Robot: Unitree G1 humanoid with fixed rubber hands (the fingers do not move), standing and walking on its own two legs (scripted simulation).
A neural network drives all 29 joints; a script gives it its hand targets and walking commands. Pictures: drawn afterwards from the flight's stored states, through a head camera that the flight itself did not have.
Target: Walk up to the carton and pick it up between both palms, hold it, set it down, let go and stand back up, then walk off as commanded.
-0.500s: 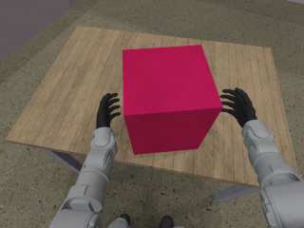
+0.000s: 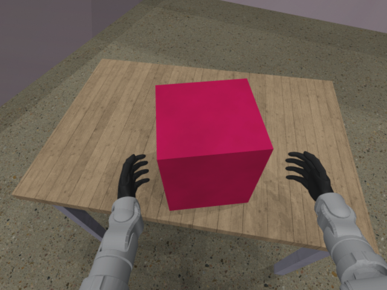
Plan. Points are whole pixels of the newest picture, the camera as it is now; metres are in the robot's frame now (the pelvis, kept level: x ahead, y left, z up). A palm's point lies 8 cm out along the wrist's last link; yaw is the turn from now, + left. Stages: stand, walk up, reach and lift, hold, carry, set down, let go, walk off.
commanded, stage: set down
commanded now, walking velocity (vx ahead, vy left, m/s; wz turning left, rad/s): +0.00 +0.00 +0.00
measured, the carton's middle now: (205, 149) +0.44 +0.04 +0.00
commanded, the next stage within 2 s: none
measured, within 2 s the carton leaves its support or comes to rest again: neither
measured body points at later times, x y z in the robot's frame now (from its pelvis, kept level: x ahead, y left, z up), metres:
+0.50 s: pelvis +0.02 +0.03 +0.00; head +0.05 +0.03 +0.45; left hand +0.27 +0.20 +0.01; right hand +0.30 -0.23 -0.01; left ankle +0.02 +0.19 -0.73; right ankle +0.05 -0.05 -0.73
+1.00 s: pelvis +0.02 +0.01 +0.00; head +0.00 +0.03 +0.45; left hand +0.22 +0.19 +0.01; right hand +0.23 -0.24 -0.01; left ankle +0.02 +0.19 -0.73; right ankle +0.05 -0.05 -0.73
